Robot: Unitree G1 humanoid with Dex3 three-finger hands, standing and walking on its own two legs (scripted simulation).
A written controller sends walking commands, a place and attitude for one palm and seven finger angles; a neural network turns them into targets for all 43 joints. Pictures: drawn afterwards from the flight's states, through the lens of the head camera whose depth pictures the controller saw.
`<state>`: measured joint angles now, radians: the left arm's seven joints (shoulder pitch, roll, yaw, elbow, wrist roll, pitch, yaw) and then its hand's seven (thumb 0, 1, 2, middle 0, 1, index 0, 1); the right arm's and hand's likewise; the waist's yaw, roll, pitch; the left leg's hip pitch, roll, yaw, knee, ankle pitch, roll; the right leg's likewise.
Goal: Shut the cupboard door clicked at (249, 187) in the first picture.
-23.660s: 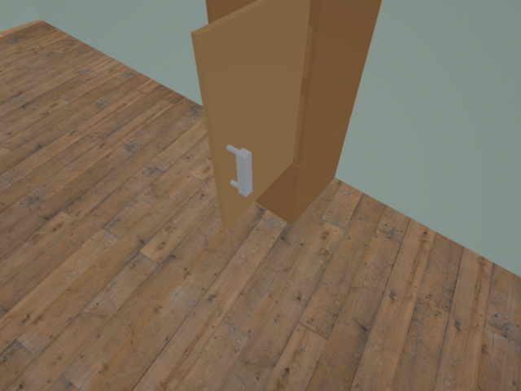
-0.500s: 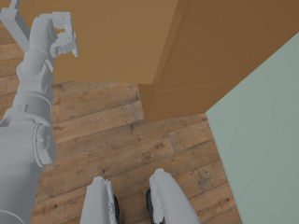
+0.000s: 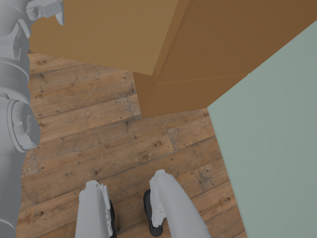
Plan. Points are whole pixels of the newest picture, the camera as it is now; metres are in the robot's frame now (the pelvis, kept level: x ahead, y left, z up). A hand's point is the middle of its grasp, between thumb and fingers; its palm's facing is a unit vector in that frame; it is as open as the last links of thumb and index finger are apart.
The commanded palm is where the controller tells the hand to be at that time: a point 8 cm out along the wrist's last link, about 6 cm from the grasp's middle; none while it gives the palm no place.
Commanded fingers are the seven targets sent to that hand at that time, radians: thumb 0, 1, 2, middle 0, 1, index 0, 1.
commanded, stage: pull the fist back off the door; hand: left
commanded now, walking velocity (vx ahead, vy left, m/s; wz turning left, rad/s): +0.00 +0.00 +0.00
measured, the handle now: out of the picture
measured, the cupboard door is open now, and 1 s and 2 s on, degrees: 72 68 68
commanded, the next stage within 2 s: draw the hand back to the body in 0.94 s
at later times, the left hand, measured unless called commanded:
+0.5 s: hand (73, 2) +0.59 +0.10 +0.10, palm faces +0.13 -0.99 -0.02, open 3.1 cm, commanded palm +0.55 +0.14 +0.08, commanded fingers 0.00 0.90 0.90 -1.30 -1.50 -1.30 -1.50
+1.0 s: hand (76, 36) +0.53 +0.10 +0.09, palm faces +0.11 -0.99 -0.04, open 3.1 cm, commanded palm +0.50 +0.15 +0.08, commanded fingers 0.00 0.90 0.90 -1.30 -1.50 -1.30 -1.50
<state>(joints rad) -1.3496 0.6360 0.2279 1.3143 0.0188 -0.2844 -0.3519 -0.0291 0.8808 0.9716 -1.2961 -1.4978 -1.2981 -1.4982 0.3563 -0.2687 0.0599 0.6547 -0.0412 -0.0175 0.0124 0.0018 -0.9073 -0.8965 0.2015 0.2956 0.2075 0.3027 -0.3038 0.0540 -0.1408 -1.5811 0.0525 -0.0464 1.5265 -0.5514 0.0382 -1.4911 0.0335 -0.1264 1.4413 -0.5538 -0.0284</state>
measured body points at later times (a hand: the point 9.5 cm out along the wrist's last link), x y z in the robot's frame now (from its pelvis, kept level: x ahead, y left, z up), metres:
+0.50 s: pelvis +0.02 -0.01 +0.03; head +0.19 +0.00 +0.45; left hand +0.58 +0.15 +0.10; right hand -0.02 -0.24 -0.08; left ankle +0.06 +0.10 -0.56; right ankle +0.05 -0.11 -0.56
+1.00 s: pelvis +0.03 -0.01 +0.05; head +0.18 +0.01 +0.47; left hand +0.51 +0.15 +0.09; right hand +0.10 -0.27 -0.07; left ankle +0.06 +0.10 -0.56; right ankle +0.05 -0.11 -0.56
